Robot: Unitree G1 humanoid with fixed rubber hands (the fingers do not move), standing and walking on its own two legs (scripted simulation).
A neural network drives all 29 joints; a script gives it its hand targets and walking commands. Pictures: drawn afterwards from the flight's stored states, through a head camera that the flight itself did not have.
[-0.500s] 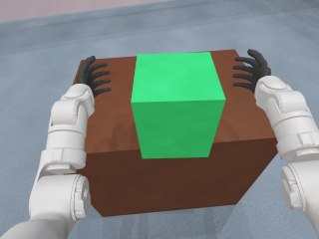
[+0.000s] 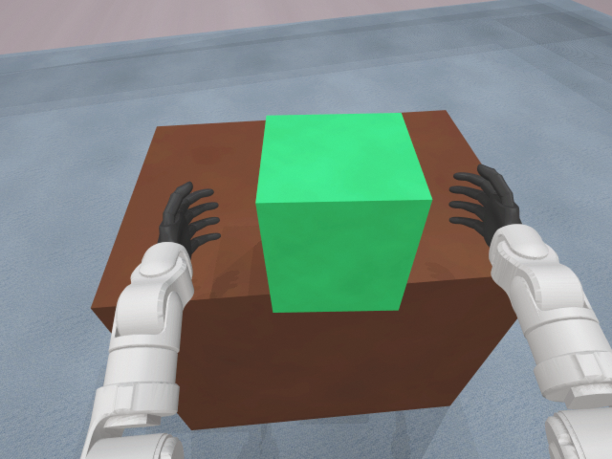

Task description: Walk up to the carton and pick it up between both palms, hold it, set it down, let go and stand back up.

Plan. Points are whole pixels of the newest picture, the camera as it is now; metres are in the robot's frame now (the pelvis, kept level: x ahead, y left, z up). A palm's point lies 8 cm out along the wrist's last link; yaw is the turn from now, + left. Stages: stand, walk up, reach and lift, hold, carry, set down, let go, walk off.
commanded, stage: set down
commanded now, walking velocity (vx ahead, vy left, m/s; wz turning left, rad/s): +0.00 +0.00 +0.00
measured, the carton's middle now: (334, 216) +0.47 +0.01 +0.05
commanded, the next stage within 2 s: let go in 0.88 s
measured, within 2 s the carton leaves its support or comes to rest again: neither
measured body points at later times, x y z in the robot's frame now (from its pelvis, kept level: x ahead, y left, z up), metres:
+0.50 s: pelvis +0.00 +0.00 +0.00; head -0.01 +0.00 +0.45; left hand +0.29 +0.20 +0.06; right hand +0.31 -0.20 +0.06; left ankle +0.03 +0.12 -0.75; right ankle -0.04 -0.09 -0.75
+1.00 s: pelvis +0.02 +0.00 +0.00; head +0.03 +0.01 +0.45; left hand +0.25 +0.22 -0.03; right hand +0.26 -0.22 -0.02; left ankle +0.03 +0.12 -0.75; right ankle -0.04 -0.09 -0.75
